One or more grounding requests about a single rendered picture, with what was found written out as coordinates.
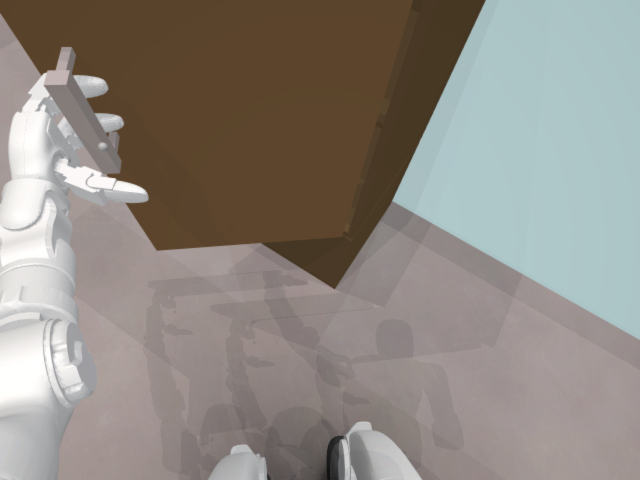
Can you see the handle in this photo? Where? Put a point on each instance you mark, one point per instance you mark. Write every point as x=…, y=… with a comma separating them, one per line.
x=66, y=93

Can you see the robot left hand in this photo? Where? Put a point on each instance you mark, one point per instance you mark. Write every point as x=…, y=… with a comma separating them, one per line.
x=36, y=145

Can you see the robot left forearm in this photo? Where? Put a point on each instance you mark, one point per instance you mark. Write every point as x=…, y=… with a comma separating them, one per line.
x=37, y=264

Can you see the cupboard door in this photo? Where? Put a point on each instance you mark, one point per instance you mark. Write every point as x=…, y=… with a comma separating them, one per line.
x=245, y=121

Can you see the robot shin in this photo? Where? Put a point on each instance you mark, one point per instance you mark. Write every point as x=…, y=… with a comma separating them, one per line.
x=240, y=448
x=356, y=427

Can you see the left robot shin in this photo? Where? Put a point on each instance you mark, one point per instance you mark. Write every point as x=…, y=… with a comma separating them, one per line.
x=240, y=448

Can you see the right robot shin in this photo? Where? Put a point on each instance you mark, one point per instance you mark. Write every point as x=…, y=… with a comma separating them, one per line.
x=356, y=427

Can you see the left robot upper arm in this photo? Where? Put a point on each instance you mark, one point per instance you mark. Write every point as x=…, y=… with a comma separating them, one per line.
x=45, y=371

